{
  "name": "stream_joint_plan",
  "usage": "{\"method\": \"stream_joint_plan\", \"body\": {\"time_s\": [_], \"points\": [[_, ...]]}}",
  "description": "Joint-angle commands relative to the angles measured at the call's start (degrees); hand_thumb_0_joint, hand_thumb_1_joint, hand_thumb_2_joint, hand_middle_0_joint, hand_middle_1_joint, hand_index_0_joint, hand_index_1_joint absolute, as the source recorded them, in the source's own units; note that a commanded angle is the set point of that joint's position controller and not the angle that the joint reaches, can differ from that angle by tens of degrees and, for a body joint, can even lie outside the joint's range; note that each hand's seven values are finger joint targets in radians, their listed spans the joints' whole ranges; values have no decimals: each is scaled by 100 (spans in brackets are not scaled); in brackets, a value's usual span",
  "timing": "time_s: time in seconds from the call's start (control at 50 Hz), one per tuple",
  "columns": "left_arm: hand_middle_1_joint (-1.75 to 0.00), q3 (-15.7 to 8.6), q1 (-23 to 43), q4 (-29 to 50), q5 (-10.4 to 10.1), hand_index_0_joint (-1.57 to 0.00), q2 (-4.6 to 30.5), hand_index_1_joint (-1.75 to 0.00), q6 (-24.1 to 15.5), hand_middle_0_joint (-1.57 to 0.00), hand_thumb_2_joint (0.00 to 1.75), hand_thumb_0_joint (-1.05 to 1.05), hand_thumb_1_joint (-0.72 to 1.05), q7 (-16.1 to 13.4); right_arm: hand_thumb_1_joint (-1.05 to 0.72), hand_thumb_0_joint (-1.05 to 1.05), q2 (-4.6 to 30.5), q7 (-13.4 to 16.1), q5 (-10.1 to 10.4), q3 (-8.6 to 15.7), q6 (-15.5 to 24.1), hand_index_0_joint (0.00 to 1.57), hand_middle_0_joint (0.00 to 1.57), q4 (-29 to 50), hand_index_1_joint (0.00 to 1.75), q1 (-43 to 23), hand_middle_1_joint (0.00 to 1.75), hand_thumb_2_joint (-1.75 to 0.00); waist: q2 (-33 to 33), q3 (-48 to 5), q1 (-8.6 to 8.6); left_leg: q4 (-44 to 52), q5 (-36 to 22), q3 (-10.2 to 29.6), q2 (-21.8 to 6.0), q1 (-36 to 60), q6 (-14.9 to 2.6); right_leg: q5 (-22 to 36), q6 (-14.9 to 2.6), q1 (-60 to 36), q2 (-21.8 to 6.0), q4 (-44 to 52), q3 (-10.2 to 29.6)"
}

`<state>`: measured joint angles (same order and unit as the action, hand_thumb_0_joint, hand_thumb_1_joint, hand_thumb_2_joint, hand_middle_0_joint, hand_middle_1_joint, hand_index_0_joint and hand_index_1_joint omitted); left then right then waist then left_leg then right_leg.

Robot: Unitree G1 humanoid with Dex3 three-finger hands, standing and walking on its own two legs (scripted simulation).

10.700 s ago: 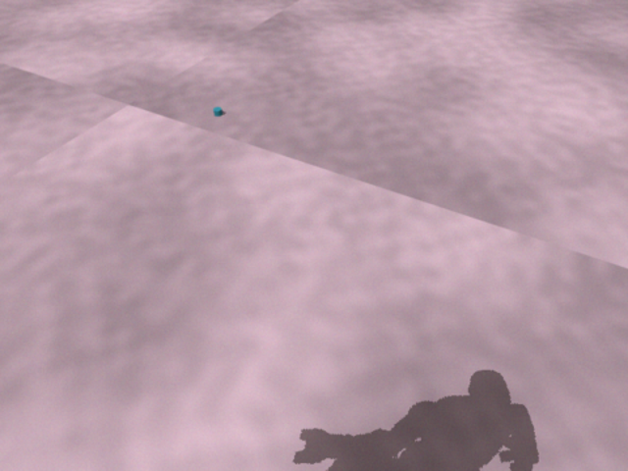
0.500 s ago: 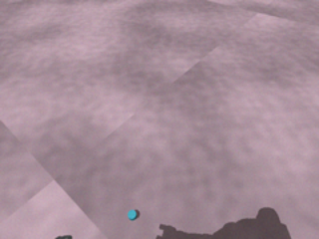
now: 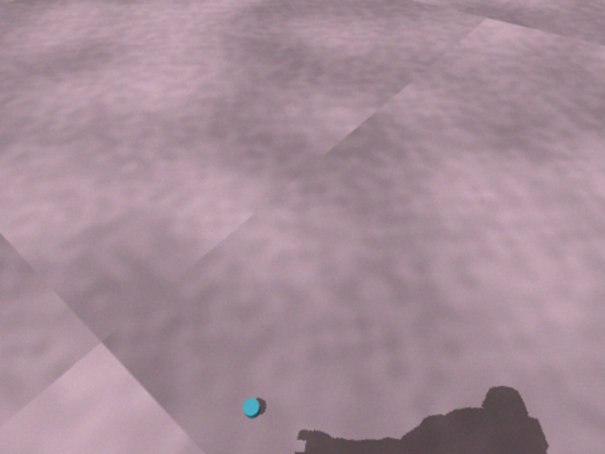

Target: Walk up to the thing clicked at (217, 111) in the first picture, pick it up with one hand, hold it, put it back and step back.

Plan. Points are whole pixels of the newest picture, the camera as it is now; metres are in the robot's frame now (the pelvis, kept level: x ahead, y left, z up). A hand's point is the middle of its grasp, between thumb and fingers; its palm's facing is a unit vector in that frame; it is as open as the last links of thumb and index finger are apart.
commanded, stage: walk up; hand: left
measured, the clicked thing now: (251, 408) +0.36 +0.19 -0.77
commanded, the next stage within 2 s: none
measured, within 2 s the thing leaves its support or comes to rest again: neither
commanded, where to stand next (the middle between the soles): +0.01 +0.00 m, yaw +2 degrees
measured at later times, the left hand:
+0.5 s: hand out of the picture +0.02 +0.27 -0.17, palm faces +0.00 -0.88 -0.47, open 7.4 cm
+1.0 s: hand out of the picture +0.01 +0.26 -0.17, palm faces +0.03 -0.93 -0.38, open 7.4 cm
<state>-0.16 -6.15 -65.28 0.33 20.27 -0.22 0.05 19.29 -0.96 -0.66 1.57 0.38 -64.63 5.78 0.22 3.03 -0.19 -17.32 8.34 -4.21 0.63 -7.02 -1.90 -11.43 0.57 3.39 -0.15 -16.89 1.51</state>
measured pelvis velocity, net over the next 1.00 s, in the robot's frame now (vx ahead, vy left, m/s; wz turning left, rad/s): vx -0.03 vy -0.02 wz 0.06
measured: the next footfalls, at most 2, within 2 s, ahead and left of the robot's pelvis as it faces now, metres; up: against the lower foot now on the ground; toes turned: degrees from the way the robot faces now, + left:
left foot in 0.74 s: -0.08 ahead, +0.12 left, +0.00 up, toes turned +5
right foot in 1.02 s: +0.12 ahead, -0.14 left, +0.00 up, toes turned +3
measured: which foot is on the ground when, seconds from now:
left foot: down 0.00-0.46, up 0.48-0.72, down 0.74-1.00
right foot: down 0.00-0.74, up 0.76-1.00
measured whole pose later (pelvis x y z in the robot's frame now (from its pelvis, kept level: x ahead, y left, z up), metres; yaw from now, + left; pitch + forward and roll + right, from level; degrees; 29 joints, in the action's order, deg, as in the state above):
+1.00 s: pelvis -0.03 -0.02 -0.02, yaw +3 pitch -4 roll +1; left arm -3.9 -15.7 -52.8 0.4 23.7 0.0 1.7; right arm 23.4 -0.7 -1.6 4.2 0.2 -50.9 20.3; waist 2.0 5.9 -1.1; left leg -31.9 24.3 -0.8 -1.5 -3.4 1.2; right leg -11.9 -0.2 22.6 -1.7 -36.3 1.0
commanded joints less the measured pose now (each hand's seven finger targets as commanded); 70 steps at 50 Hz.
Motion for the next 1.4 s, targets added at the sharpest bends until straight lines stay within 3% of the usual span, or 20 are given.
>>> {"method": "stream_joint_plan", "body": {"time_s": [0.0, 0.2, 0.38, 0.44, 0.46, 0.52, 0.58, 0.64, 0.68, 0.72, 0.74, 0.92, 0.98, 1.0, 1.04, 1.14, 1.28, 1.3, 1.34, 1.38], "points": [[-30, -229, 284, 334, 25, -20, 1188, -30, -137, -20, 90, 0, 90, -85, -90, 0, 1283, 106, 29, 208, 109, 20, 20, 399, 30, -333, 30, -90, -31, -472, -11, 223, -649, 826, -890, 426, -43, 899, -166, 305, -667, 234, 436], [-30, -401, 157, 582, -75, -20, 1435, -30, -68, -20, 90, 0, 90, -216, -90, 0, 1542, 96, 95, 395, -130, 20, 20, 550, 30, -284, 30, -90, -182, -380, 6, -471, -2577, 821, -961, 386, -182, 2173, -210, 673, -631, -792, 257], [-30, -591, -892, 927, 4, -20, 1348, -30, 179, -20, 90, 0, 90, -225, -90, 0, 1596, 10, -62, 645, -471, 20, 20, 1701, 30, -1026, 30, -90, -931, -610, 358, -1114, -678, 1339, -1520, -1654, -993, -1030, -562, 413, -265, -2773, 95], [-30, -800, -437, 1455, 175, -20, 2248, -30, 81, -20, 90, 0, 90, -230, -90, 0, 1057, 50, 8, 535, -582, 20, 20, 1969, 30, -786, 30, -90, 1546, 13, 392, -4561, 2723, 1090, 711, -1920, 104, 1644, -1716, 1932, -2487, 95, 2997], [-30, -802, -96, 1704, 246, -20, 2361, -30, 48, -20, 90, 0, 90, -274, -90, 0, 1246, 87, -65, 601, -637, 20, 20, 1996, 30, -479, 30, -90, 1272, 89, 223, -5628, 2940, 1751, 493, -1762, 182, 1627, -2006, 2476, -2629, 52, 3261], [-30, -694, 619, 1930, 240, -20, 1598, -30, 4, -20, 90, 0, 90, -268, -90, 0, 1508, 100, 120, 681, -479, 20, 20, 1568, 30, 599, 30, -90, 599, -641, -254, -5670, 1874, 1499, 380, -1711, 277, 529, -1272, 1382, -1466, -514, 1236], [-30, -702, 61, 1952, 404, -20, 1452, -30, -43, -20, 90, 0, 90, -67, -90, 0, 1551, 0, -12, 586, -184, 20, 20, 1493, 30, 570, 30, -90, 1431, -857, 247, -3441, 2133, 602, 130, -1903, 409, -2914, -1095, 188, -1106, -69, 1221], [-30, -883, -788, 1865, 387, -20, 1806, -30, 36, -20, 90, 0, 90, 142, -90, 0, 1469, -29, -105, 537, 36, 20, 20, 1690, 30, 345, 30, -90, 1420, -246, 506, -1610, 2615, 385, 68, -1555, 241, -2645, -1386, 192, -1444, -81, 1541], [-30, -826, -518, 1964, 274, -20, 1783, -30, 93, -20, 90, 0, 90, 210, -90, 0, 1292, 43, -154, 594, 172, 20, 20, 1371, 30, 1139, 30, -90, 709, -210, -72, -49, 933, -134, 254, 120, 91, -2094, -963, 1075, -918, -707, 573], [-30, -592, -445, 2305, 204, -20, 879, -30, 112, -20, 90, 0, 90, 228, -90, 0, 1981, 130, -338, 800, 317, 20, 20, 1377, 30, 1821, 30, -90, -1347, -73, -403, 897, 3039, 3148, -1421, 2061, -490, -2417, -253, 4142, 257, -3706, -355], [-30, -733, 3, 2396, 249, -20, 1342, -30, 70, -20, 90, 0, 90, 182, -90, 0, 2584, 118, -257, 898, 345, 20, 20, 1635, 30, 1515, 30, -90, -838, 692, -468, 1143, 4372, 4460, -2672, 635, -1292, -2051, -149, 4601, -161, -3879, 379], [-30, -607, -681, 1720, -4, -20, 1122, -30, -170, -20, 90, 0, 90, 86, -90, 0, 1507, 118, -100, 493, 138, 20, 20, 1980, 30, 761, 30, -90, -1423, 415, 12, -836, -1927, 544, -949, -824, -638, -215, -55, 1153, 0, -2129, -375], [-30, -725, -1215, 1524, 0, -20, 1576, -30, -206, -20, 90, 0, 90, -167, -90, 0, 1210, 142, 117, 413, -171, 20, 20, 2068, 30, 869, 30, -90, -216, -223, 337, -2924, -910, 199, -292, -1321, -198, 2323, -186, -72, -162, -1097, -174], [-30, -857, -1442, 1581, 45, -20, 2062, -30, -244, -20, 90, 0, 90, -219, -90, 0, 957, 164, 168, 352, -237, 20, 20, 2124, 30, 1251, 30, -90, 1165, -618, 339, -4533, 1774, 286, 287, -1987, 67, 4105, -787, -465, -1729, -761, 1779], [-30, -794, -942, 1872, -3, -20, 2184, -30, -208, -20, 90, 0, 90, -312, -90, 0, 1472, 271, 94, 583, -505, 20, 20, 2003, 30, 1562, 30, -90, 521, -749, 25, -6156, 2933, 1535, 160, -1418, 103, 2948, -1821, 953, -2505, -510, 2910], [-30, -755, -334, 2060, 112, -20, 1750, -30, -120, -20, 90, 0, 90, -461, -90, 0, 1622, 124, -11, 676, -566, 20, 20, 1966, 30, 1551, 30, -90, 573, -613, -28, -6043, 1937, 1616, 16, -1789, 284, 84, -1371, 1524, -1657, -770, 1333], [-30, -711, 433, 2265, 140, -20, 1702, -30, 211, -20, 90, 0, 90, -226, -90, 0, 1568, 134, -51, 598, -284, 20, 20, 1472, 30, 1803, 30, -90, 1338, -503, -180, -1942, 1115, 238, 54, -537, 209, -155, -971, 2353, -1178, -1814, 794], [-30, -635, 346, 2295, 93, -20, 1368, -30, 299, -20, 90, 0, 90, -209, -90, 0, 1655, 169, -126, 611, -216, 20, 20, 1478, 30, 1754, 30, -90, 606, -290, -210, -1457, 842, 666, -48, -585, 146, -690, -744, 2790, -735, -2624, 658], [-30, -760, 657, 2393, 95, -20, 1526, -30, 327, -20, 90, 0, 90, -260, -90, 0, 2893, 173, -102, 824, -150, 20, 20, 1946, 30, 837, 30, -90, -1588, 119, -338, 179, 649, 4681, -2648, -2458, -1425, -2599, -212, 2854, 502, -5118, 875], [-30, -786, 285, 2140, 82, -20, 1526, -30, 376, -20, 90, 0, 90, -221, -90, 0, 2334, 309, -167, 666, -10, 20, 20, 2029, 30, 88, 30, -90, -247, 220, 184, -749, -521, 3058, -1974, -1899, -1144, -1848, -238, 3217, 630, -6291, 1474]]}}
